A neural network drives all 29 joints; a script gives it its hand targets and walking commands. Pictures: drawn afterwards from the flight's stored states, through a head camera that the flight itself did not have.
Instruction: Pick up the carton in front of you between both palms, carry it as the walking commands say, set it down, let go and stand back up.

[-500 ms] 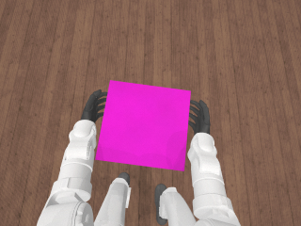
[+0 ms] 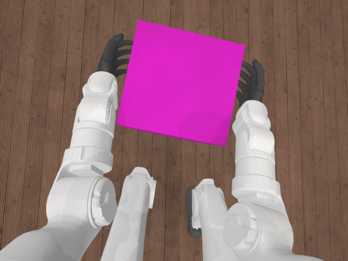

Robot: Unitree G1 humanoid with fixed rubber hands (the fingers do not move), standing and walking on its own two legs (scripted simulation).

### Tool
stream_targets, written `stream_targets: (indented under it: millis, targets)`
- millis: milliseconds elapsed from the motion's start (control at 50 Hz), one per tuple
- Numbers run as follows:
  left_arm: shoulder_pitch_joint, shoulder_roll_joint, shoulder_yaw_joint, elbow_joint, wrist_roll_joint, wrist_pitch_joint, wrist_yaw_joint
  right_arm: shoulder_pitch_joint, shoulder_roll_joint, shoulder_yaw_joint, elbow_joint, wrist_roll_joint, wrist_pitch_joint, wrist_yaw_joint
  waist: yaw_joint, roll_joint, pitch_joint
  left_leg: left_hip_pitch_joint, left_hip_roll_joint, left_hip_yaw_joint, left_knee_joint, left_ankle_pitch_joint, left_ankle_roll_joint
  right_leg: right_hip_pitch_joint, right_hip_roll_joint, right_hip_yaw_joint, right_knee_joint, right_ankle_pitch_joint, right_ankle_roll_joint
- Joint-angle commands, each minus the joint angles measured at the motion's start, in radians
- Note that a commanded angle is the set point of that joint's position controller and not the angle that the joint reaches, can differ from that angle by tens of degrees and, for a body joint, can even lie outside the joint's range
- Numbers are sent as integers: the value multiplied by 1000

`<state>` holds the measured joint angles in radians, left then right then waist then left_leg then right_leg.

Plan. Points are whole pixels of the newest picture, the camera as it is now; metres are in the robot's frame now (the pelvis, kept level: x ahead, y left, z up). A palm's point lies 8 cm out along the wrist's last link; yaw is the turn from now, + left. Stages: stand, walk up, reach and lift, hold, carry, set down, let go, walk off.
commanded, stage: set down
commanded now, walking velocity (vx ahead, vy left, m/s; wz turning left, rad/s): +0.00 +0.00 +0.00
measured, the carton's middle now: (176, 96) +0.47 +0.04 -0.17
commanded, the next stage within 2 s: none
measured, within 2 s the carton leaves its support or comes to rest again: rests again in 1.26 s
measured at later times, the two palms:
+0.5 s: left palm (121, 79) +0.51 +0.19 -0.24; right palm (226, 100) +0.50 -0.10 -0.24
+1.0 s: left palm (122, 78) +0.55 +0.21 -0.34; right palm (210, 103) +0.52 -0.09 -0.35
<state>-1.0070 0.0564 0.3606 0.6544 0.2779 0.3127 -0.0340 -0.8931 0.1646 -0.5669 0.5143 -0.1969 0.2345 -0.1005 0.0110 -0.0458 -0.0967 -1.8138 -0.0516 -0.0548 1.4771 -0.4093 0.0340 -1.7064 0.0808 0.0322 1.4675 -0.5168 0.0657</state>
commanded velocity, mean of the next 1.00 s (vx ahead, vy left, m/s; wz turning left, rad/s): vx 0.00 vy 0.00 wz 0.00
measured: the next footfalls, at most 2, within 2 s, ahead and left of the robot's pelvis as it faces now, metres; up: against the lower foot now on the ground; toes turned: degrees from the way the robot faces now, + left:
none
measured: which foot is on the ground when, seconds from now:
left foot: down 0.00-1.00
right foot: down 0.00-1.00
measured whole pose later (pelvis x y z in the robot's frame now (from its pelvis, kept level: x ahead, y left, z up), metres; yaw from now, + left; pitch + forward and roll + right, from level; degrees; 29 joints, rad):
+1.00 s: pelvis -0.02 +0.00 -0.18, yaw -3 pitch +38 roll -8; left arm -1.59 0.42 0.06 1.05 0.02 0.31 -0.01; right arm -1.37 -0.03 -0.42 0.79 0.03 0.22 -0.26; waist 0.05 -0.03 0.36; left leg -2.25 -0.04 -0.06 2.13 -0.55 0.04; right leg -2.11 0.17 0.01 2.12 -0.70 0.10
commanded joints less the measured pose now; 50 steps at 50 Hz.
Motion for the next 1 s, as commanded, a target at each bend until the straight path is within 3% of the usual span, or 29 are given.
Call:
stream_targets:
  millis: [0, 100, 180, 320, 500, 580, 680, 800, 840, 900, 980]
  targets:
    - [-570, -956, -544, 14, -189, 1, -161, -703, 786, 573, 84, 115, 27, 261, -18, 204, -1092, 1095, -45, -98, -56, 358, -82, -122, 123, -115, 24, 128, -20]
    - [-624, -907, -528, 36, -198, 2, -149, -803, 784, 584, 64, 149, 37, 258, 10, 177, -1095, 1040, -51, -84, 16, 380, -68, -197, 126, -124, 97, 121, -7]
    - [-665, -835, -479, 94, -173, -12, -155, -848, 767, 556, 103, 156, 37, 234, 36, 162, -1015, 841, -67, -12, 79, 336, -56, -173, 132, -120, 131, 112, -6]
    - [-773, -689, -389, 156, -151, -39, -208, -872, 745, 466, 194, 118, 37, 154, 32, 103, -923, 482, -73, 81, 192, 221, -43, 7, 143, -100, 181, 139, 2]
    - [-879, -544, -402, 173, -236, -65, -251, -1076, 684, 602, 75, 224, 6, 76, 110, 19, -1014, 316, -45, 87, 352, 290, -35, 207, 134, -73, 321, 284, 18]
    - [-929, -488, -426, 168, -272, -70, -248, -1117, 653, 644, 68, 265, 0, 59, 121, -7, -1047, 321, -34, 85, 405, 327, -31, 243, 131, -77, 381, 319, 18]
    - [-997, -471, -473, 172, -310, -63, -240, -1149, 618, 632, 106, 299, -2, 61, 110, 50, -1021, 429, -26, 75, 454, 393, -30, 122, 133, -106, 438, 286, 9]
    - [-1078, -537, -546, 171, -355, -56, -239, -1183, 574, 572, 161, 308, -14, 101, 47, 193, -928, 652, -16, 25, 510, 494, -40, -194, 128, -147, 487, 158, -17]
    - [-1115, -556, -567, 142, -390, -65, -233, -1213, 568, 592, 141, 324, -26, 105, 30, 192, -959, 750, -18, -7, 531, 579, -37, -257, 124, -161, 507, 155, -20]
    - [-1053, -582, -533, 219, -407, -64, -221, -1230, 558, 608, 149, 328, -37, 114, 19, 169, -909, 835, -20, -51, 553, 663, -26, -370, 111, -169, 519, 118, -24]
    - [-945, -594, -435, 381, -353, -61, -215, -1254, 537, 549, 186, 291, -39, 136, 26, 107, -721, 674, -25, -61, 540, 514, -12, -413, 102, -156, 533, 59, -28]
